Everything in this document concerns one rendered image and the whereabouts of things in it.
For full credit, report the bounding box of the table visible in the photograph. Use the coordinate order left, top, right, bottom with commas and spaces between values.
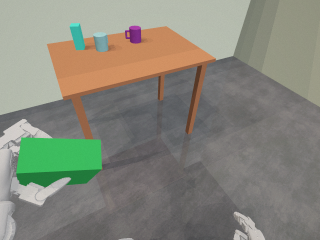
47, 26, 216, 170

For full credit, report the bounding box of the left robot hand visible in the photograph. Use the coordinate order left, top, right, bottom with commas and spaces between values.
0, 119, 71, 207

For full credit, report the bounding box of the left robot forearm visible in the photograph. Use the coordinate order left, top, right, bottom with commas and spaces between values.
0, 201, 18, 240

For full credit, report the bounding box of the right robot hand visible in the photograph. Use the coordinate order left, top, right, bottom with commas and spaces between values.
233, 212, 265, 240

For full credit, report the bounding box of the sponge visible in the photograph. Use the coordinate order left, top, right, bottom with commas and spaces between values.
16, 137, 102, 187

